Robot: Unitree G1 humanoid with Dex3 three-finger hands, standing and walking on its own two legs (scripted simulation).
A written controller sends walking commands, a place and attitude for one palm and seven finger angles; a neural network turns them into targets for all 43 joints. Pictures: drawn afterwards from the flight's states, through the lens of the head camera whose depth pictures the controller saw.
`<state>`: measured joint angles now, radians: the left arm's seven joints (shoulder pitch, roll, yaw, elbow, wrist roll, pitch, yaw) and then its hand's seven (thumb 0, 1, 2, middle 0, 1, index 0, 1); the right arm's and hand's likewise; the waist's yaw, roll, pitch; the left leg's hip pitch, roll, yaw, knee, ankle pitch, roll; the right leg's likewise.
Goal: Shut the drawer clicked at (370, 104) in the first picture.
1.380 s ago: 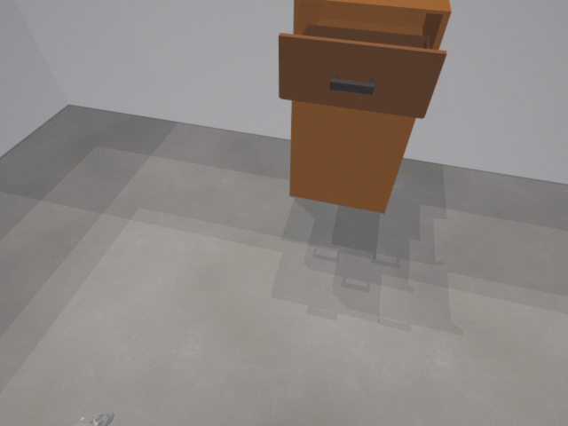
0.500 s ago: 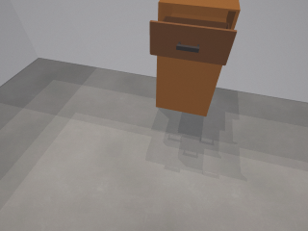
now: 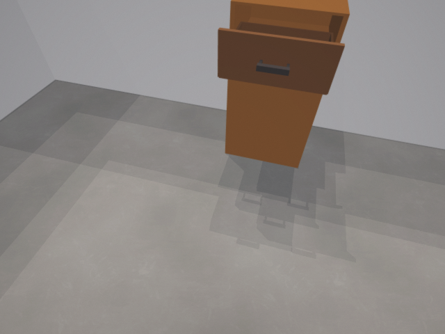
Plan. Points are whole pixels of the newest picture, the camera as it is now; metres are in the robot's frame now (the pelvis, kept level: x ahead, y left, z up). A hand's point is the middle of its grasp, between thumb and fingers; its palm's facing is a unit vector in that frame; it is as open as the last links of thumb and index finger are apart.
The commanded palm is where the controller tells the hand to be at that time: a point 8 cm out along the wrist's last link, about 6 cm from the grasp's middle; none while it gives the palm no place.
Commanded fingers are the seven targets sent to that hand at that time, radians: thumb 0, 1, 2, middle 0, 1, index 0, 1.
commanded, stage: look at it before walking up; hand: left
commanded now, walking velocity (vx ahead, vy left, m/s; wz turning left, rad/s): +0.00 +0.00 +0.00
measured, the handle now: (273, 66) +0.96 -0.13 +0.02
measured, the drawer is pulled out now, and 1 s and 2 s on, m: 0.28 0.28 0.28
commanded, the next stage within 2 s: walk to a spot facing it in 0.06 s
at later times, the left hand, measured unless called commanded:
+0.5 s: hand out of the picture +0.07 +0.19 -0.18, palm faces -0.13 -0.97 -0.21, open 7.4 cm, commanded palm none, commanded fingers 0.00 0.90 0.90 -0.20 -0.30 -0.20 -0.30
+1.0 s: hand (145, 284) +0.27 +0.20 -0.20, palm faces -0.31 -0.93 -0.21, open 7.4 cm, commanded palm none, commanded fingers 0.00 0.90 0.90 -0.20 -0.30 -0.20 -0.30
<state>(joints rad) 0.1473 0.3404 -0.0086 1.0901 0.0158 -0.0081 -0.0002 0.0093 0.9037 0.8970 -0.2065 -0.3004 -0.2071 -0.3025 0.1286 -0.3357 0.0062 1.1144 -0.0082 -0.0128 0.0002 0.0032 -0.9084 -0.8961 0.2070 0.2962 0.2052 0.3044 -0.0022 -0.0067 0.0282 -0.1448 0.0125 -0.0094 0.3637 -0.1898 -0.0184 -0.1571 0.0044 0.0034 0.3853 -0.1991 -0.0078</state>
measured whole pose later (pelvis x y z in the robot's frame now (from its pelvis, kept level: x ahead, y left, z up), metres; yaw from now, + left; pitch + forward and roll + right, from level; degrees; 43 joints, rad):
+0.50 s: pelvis +0.05 -0.01 -0.02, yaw -10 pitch -1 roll +1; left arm 0.34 0.22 0.03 1.03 0.03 0.02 -0.04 0.01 0.91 0.90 -0.20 -0.30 -0.20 -0.30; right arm 0.28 -0.23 -0.03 1.05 -0.02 -0.03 0.00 0.00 -0.91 -0.90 0.21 0.30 0.21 0.30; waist 0.02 0.00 0.03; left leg -0.14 0.08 0.14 0.56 -0.40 -0.03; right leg -0.31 0.01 -0.03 0.70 -0.44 -0.02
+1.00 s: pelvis +0.23 +0.00 -0.03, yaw -26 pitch +0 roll -1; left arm 0.41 0.23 0.08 1.02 0.02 -0.02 0.00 0.01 0.90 0.90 -0.21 -0.30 -0.21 -0.30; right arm 0.07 -0.17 -0.02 0.86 -0.02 -0.07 0.01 0.00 -0.91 -0.90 0.21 0.30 0.20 0.30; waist 0.06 -0.04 0.05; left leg -0.44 0.09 0.09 0.66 -0.20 0.01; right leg -0.21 0.04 0.12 0.89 -0.52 -0.02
